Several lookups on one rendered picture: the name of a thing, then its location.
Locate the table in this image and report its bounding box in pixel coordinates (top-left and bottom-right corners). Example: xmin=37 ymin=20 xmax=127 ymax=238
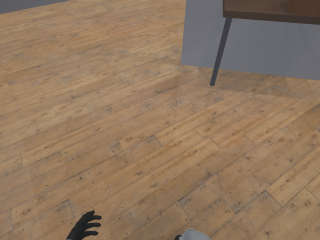
xmin=210 ymin=0 xmax=320 ymax=86

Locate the robot right shin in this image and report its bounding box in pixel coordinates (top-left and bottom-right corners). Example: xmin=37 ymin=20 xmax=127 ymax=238
xmin=183 ymin=228 xmax=196 ymax=235

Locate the carton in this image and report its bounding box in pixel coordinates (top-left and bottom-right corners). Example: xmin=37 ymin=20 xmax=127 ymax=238
xmin=287 ymin=0 xmax=320 ymax=17

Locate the robot left hand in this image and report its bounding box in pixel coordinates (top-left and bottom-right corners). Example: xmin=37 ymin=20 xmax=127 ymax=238
xmin=66 ymin=210 xmax=102 ymax=240

